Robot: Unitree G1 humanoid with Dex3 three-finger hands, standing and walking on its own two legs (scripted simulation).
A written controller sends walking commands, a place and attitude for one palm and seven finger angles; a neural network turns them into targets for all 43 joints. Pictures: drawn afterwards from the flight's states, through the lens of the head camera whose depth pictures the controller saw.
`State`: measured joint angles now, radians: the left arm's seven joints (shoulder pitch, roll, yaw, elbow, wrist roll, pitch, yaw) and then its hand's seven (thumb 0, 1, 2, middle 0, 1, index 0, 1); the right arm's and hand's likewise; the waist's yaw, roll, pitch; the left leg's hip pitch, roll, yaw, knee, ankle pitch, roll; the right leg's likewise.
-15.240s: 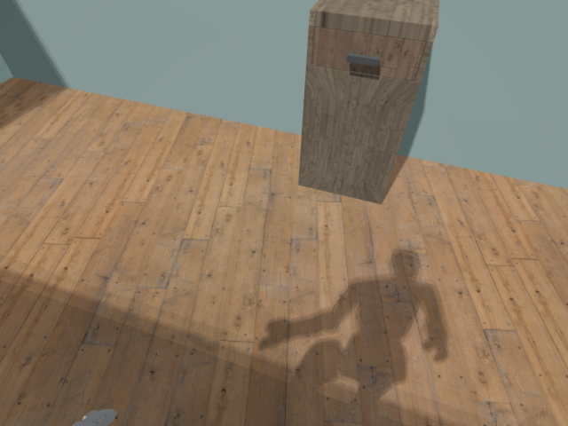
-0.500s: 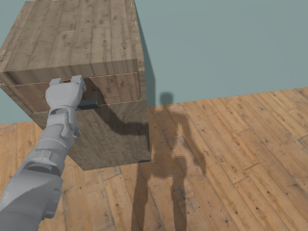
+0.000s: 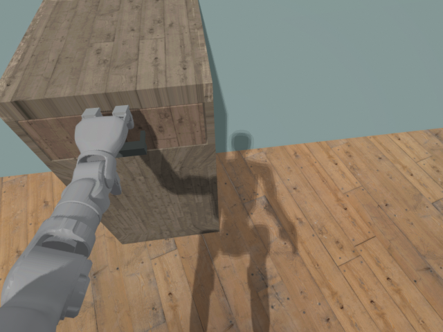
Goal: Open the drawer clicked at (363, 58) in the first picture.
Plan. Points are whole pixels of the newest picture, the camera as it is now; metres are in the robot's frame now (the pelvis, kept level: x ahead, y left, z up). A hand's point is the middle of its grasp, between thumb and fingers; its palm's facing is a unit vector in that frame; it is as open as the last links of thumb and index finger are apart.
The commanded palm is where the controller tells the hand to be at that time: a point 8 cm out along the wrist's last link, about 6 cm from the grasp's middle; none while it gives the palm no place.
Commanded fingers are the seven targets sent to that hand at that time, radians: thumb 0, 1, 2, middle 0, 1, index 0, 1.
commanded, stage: re-aim the fingers above the handle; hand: left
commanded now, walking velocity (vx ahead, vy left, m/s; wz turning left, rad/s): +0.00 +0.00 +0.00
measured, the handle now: (121, 143) +0.53 +0.24 -0.02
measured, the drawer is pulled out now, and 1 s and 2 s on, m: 0.00 0.00 0.00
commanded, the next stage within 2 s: lower the fingers behind the handle in 1.62 s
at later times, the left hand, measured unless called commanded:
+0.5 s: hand (104, 155) +0.45 +0.24 +0.04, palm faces -0.02 +0.01 -1.00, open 13.8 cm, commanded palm +0.43 +0.22 +0.10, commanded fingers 0.00 -0.50 0.30 -0.30 -1.20 -0.30 -1.20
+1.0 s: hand (95, 162) +0.42 +0.24 +0.04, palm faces +0.00 +0.01 -1.00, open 13.8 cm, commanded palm +0.40 +0.23 +0.10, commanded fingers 0.00 -0.50 0.30 -0.30 -1.20 -0.30 -1.20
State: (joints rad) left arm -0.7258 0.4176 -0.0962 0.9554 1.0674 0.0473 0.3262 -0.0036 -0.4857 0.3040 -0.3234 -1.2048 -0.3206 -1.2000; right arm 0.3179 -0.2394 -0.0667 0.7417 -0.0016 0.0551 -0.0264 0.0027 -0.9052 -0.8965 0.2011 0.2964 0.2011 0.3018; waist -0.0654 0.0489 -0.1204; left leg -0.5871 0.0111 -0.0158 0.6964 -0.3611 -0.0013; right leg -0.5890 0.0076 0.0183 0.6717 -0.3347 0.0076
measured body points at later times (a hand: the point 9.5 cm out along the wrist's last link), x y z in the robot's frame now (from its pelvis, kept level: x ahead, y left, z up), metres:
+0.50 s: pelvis +0.00 +0.00 +0.00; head +0.07 -0.01 +0.44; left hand +0.44 +0.23 +0.09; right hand +0.04 -0.28 -0.13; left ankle -0.02 +0.12 -0.72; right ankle -0.01 -0.13 -0.72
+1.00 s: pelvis -0.01 +0.00 +0.00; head +0.05 -0.01 +0.45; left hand +0.42 +0.24 +0.10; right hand +0.08 -0.26 -0.13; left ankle -0.02 +0.12 -0.72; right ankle -0.01 -0.13 -0.72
